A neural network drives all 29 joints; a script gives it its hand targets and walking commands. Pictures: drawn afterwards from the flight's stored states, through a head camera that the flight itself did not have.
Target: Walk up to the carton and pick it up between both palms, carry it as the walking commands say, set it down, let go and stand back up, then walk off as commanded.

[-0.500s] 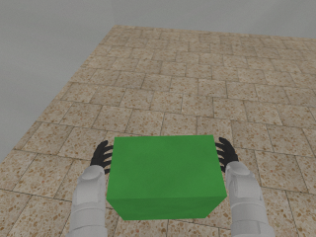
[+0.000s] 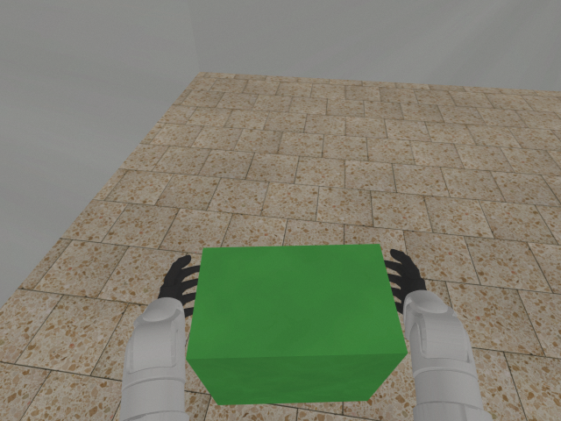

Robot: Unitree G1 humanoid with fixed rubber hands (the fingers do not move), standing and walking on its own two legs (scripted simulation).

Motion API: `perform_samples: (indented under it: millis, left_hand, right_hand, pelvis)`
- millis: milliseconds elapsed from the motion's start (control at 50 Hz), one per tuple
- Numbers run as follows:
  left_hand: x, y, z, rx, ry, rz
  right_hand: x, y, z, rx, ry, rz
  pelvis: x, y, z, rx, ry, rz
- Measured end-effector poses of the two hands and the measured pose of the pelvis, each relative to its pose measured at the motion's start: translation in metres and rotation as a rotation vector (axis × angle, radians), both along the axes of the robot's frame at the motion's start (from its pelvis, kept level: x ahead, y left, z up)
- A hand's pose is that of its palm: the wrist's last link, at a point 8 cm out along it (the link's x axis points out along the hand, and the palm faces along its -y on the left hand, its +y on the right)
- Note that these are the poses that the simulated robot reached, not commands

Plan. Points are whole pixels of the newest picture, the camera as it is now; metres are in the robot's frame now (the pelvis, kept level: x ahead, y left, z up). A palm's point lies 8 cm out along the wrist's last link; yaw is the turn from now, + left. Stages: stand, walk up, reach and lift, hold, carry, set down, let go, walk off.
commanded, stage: reach and lift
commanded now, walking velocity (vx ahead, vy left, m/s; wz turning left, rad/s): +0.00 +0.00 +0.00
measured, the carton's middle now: (292, 330) +0.28 +0.00 -0.03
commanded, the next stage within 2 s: hold in 0.76 s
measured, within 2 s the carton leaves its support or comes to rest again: neither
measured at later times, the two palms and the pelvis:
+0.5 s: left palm (171, 308) +0.28 +0.18 +0.04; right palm (412, 302) +0.28 -0.17 +0.04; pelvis +0.01 +0.00 +0.00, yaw +0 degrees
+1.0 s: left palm (171, 316) +0.27 +0.18 +0.04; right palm (414, 311) +0.27 -0.17 +0.04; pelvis +0.01 +0.00 +0.00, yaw +0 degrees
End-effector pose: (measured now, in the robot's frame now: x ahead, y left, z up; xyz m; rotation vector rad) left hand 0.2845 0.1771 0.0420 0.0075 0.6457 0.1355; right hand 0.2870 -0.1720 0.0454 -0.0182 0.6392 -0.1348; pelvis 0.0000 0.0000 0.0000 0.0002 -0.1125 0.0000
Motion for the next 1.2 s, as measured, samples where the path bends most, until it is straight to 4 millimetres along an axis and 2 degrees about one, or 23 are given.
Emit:
perform_samples:
  millis: [620,860,1200]
  left_hand:
    - [-0.005,0.000,-0.003,0.001,-0.001,-0.004]
    - [-0.011,-0.001,-0.005,0.002,0.004,-0.006]
    - [-0.013,0.001,-0.005,0.008,0.005,-0.001]
  right_hand:
    - [-0.007,0.000,-0.003,0.000,0.000,-0.009]
    - [-0.015,-0.001,-0.006,0.003,0.005,-0.013]
    - [-0.015,0.002,-0.007,0.004,0.007,-0.007]
  pelvis:
    - [0.010,0.003,0.001,0.002,0.011,0.000]
    - [0.009,0.003,0.001,0.003,0.002,-0.001]
    - [0.005,0.001,0.000,0.004,-0.006,0.002]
